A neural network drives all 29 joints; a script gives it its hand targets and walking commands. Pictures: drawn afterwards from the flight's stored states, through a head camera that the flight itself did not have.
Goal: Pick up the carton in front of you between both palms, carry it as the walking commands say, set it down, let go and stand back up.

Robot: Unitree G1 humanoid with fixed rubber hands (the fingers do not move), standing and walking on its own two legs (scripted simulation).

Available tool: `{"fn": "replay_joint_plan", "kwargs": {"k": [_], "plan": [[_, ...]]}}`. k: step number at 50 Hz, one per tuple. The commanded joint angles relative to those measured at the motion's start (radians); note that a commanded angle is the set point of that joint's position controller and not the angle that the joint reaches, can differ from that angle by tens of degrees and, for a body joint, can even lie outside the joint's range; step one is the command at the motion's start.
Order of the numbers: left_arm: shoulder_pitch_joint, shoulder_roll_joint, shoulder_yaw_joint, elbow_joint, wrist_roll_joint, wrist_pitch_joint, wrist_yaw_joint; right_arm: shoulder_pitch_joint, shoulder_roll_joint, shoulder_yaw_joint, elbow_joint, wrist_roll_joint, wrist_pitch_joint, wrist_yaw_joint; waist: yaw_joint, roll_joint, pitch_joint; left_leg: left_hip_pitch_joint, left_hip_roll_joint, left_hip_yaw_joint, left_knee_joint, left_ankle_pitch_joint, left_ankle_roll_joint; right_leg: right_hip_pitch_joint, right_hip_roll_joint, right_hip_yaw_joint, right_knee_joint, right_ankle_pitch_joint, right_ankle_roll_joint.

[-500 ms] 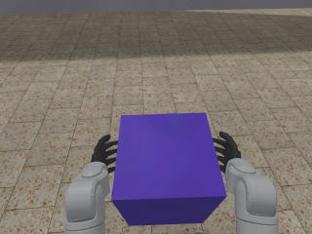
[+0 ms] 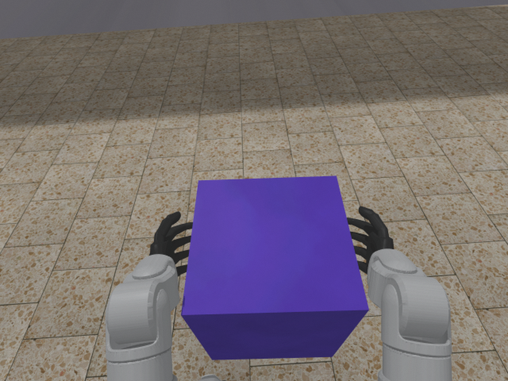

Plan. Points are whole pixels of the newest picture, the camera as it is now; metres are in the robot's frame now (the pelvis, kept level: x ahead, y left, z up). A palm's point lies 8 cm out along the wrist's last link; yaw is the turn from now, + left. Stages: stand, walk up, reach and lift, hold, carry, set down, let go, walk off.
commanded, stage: carry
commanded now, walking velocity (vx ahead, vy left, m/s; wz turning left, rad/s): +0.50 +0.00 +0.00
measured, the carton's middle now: (269, 274) +0.29 +0.00 +0.01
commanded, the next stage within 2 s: none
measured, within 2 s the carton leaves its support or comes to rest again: neither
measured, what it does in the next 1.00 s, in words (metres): walks ahead: left foot, then right foot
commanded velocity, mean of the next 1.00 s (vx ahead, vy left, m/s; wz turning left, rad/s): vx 0.50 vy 0.00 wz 0.00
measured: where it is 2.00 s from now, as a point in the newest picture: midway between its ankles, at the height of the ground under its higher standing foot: (262, 195)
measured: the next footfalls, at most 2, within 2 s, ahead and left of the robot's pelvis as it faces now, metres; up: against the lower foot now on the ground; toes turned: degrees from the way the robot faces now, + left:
left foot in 0.10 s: +0.27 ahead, +0.12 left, +0.00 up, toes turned +10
right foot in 0.60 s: +0.60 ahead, -0.10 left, +0.00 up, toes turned -12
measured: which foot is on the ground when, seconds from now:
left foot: up 0.00-0.08, down 0.10-0.64, up 0.66-1.00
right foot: down 0.00-0.14, up 0.16-0.58, down 0.60-1.00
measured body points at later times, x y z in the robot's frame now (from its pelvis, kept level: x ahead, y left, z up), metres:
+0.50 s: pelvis +0.34 +0.03 +0.00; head +0.34 +0.04 +0.45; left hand +0.61 +0.17 +0.08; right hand +0.60 -0.13 +0.08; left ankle +0.23 +0.11 -0.75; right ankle +0.47 -0.12 -0.71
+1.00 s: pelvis +0.67 -0.01 +0.00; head +0.68 -0.02 +0.45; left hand +0.95 +0.14 +0.09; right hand +0.95 -0.16 +0.08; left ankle +0.81 +0.14 -0.70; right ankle +0.56 -0.09 -0.75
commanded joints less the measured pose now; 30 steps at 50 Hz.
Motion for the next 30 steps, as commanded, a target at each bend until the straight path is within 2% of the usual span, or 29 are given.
{"fn": "replay_joint_plan", "kwargs": {"k": [1,3,4,5,6,7,8,9,10,11,12,13,16,20,23,26,28,29,30], "plan": [[-0.385,-0.876,-0.68,-0.005,-0.383,0.009,-0.259,-0.404,0.895,0.719,0.003,0.407,0.01,0.25,0.018,-0.164,-0.087,0.013,-0.035,0.06,-0.101,0.059,0.02,0.135,-0.208,0.068,-0.015,0.48,-0.082],[-0.408,-0.883,-0.688,-0.011,-0.385,0.006,-0.258,-0.424,0.897,0.716,0.0,0.415,0.009,0.258,0.011,-0.179,-0.095,0.133,-0.058,0.084,-0.141,0.044,0.039,0.122,-0.207,0.036,0.071,0.615,-0.059],[-0.421,-0.886,-0.693,-0.018,-0.389,0.004,-0.257,-0.416,0.902,0.711,0.009,0.417,0.006,0.26,-0.007,-0.165,-0.134,0.277,-0.095,0.124,-0.179,0.034,0.044,0.088,-0.183,-0.008,0.192,0.685,-0.04],[-0.426,-0.885,-0.7,-0.023,-0.391,0.004,-0.257,-0.397,0.898,0.7,0.027,0.414,0.003,0.262,-0.027,-0.112,-0.206,0.481,-0.116,0.142,-0.188,-0.028,0.05,0.007,-0.138,-0.046,0.376,0.653,-0.018],[-0.428,-0.872,-0.703,-0.022,-0.391,0.003,-0.257,-0.379,0.896,0.692,0.036,0.409,0.002,0.265,-0.045,0.015,-0.27,0.648,0.046,-0.073,-0.22,-0.141,0.06,-0.14,-0.106,-0.042,0.613,0.394,0.007],[-0.451,-0.887,-0.728,-0.055,-0.406,0.006,-0.255,-0.385,0.89,0.682,0.046,0.4,-0.013,0.27,-0.036,0.295,-0.355,0.887,0.299,-0.554,-0.33,-0.256,0.211,-0.472,0.021,0.012,0.897,0.071,0.051],[-0.465,-0.889,-0.732,-0.051,-0.402,-0.001,-0.256,-0.387,0.925,0.693,0.045,0.419,-0.02,0.273,-0.033,0.297,-0.332,0.891,0.32,-0.651,-0.402,-0.082,0.241,-0.611,0.047,0.12,1.05,-0.187,0.039],[-0.472,-0.923,-0.736,-0.046,-0.406,-0.014,-0.255,-0.41,0.948,0.699,0.017,0.442,-0.028,0.276,-0.03,0.219,-0.321,0.864,0.295,-0.515,-0.359,0.064,0.227,-0.645,-0.018,0.183,1.105,-0.173,0.007],[-0.471,-0.951,-0.737,-0.047,-0.411,-0.026,-0.254,-0.424,0.976,0.708,0.004,0.449,-0.037,0.277,-0.031,0.111,-0.319,0.815,0.27,-0.423,-0.335,0.171,0.202,-0.64,-0.054,0.198,1.083,-0.121,-0.006],[-0.464,-0.977,-0.743,-0.048,-0.412,-0.038,-0.252,-0.431,0.993,0.717,-0.011,0.451,-0.046,0.278,-0.025,0.045,-0.305,0.757,0.252,-0.34,-0.344,0.211,0.168,-0.623,-0.086,0.197,1.012,-0.069,-0.011],[-0.452,-0.989,-0.746,-0.047,-0.409,-0.048,-0.249,-0.433,1.0,0.724,-0.023,0.454,-0.053,0.279,-0.02,0.058,-0.308,0.721,0.231,-0.278,-0.362,0.188,0.139,-0.59,-0.097,0.19,0.943,-0.026,-0.007],[-0.437,-0.997,-0.748,-0.046,-0.404,-0.056,-0.245,-0.425,0.999,0.726,-0.031,0.457,-0.059,0.28,-0.019,0.085,-0.316,0.708,0.215,-0.234,-0.375,0.172,0.13,-0.572,-0.09,0.17,0.899,-0.002,-0.001],[-0.381,-0.993,-0.754,-0.048,-0.382,-0.073,-0.23,-0.379,0.975,0.727,-0.045,0.461,-0.065,0.288,-0.017,0.12,-0.279,0.703,0.194,-0.157,-0.425,0.141,0.139,-0.601,-0.073,0.119,0.756,0.035,0.025],[-0.382,-0.951,-0.759,-0.09,-0.381,-0.066,-0.218,-0.365,0.914,0.719,-0.077,0.459,-0.057,0.289,-0.019,0.132,-0.192,0.72,0.156,-0.071,-0.447,0.176,0.141,-0.644,-0.067,0.065,0.543,0.144,0.044],[-0.387,-0.897,-0.75,-0.108,-0.388,-0.037,-0.216,-0.353,0.86,0.701,-0.079,0.441,-0.034,0.278,-0.023,0.134,-0.128,0.716,0.138,-0.028,-0.442,0.229,0.141,-0.621,-0.048,0.021,0.409,0.207,0.035],[-0.397,-0.848,-0.734,-0.1,-0.394,-0.002,-0.223,-0.349,0.815,0.684,-0.06,0.418,-0.007,0.266,-0.029,0.144,-0.074,0.726,0.143,-0.005,-0.423,0.298,0.127,-0.575,-0.034,-0.005,0.316,0.252,0.01],[-0.407,-0.828,-0.717,-0.087,-0.398,0.016,-0.228,-0.372,0.797,0.681,-0.056,0.415,0.009,0.26,-0.019,0.155,-0.083,0.72,0.143,0.022,-0.336,0.428,0.103,-0.464,-0.009,-0.027,0.278,0.23,-0.01],[-0.405,-0.824,-0.707,-0.076,-0.398,0.022,-0.23,-0.39,0.795,0.683,-0.057,0.418,0.017,0.259,-0.003,0.146,-0.123,0.692,0.121,0.063,-0.222,0.493,0.081,-0.33,0.03,-0.066,0.245,0.213,-0.015],[-0.4,-0.82,-0.694,-0.057,-0.396,0.026,-0.232,-0.405,0.791,0.685,-0.058,0.42,0.024,0.258,0.017,0.1,-0.186,0.611,0.077,0.104,-0.046,0.479,0.056,-0.137,0.057,-0.091,0.232,0.159,-0.018]]}}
